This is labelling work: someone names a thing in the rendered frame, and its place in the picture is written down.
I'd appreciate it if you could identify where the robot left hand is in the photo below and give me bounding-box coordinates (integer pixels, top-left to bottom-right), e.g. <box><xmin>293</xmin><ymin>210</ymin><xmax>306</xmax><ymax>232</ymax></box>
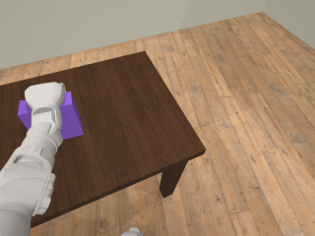
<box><xmin>25</xmin><ymin>82</ymin><xmax>66</xmax><ymax>129</ymax></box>

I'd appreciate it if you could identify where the sponge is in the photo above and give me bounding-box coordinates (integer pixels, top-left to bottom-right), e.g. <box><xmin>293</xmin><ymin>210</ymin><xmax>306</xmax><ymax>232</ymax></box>
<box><xmin>18</xmin><ymin>91</ymin><xmax>84</xmax><ymax>140</ymax></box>

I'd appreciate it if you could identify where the robot left shin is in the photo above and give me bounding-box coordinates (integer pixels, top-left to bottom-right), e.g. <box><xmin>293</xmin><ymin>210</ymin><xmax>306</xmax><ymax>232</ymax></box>
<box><xmin>129</xmin><ymin>227</ymin><xmax>141</xmax><ymax>233</ymax></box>

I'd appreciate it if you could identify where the table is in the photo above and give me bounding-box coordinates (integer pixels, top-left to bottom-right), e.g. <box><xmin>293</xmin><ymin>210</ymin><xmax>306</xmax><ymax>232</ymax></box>
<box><xmin>0</xmin><ymin>51</ymin><xmax>206</xmax><ymax>228</ymax></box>

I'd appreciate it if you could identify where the robot left forearm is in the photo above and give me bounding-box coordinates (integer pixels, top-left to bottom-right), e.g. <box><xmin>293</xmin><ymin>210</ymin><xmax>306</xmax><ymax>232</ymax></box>
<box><xmin>0</xmin><ymin>104</ymin><xmax>63</xmax><ymax>183</ymax></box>

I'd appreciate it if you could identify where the left robot upper arm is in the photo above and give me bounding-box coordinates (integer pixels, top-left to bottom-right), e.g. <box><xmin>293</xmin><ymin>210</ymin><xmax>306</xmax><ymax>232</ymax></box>
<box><xmin>0</xmin><ymin>162</ymin><xmax>56</xmax><ymax>236</ymax></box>

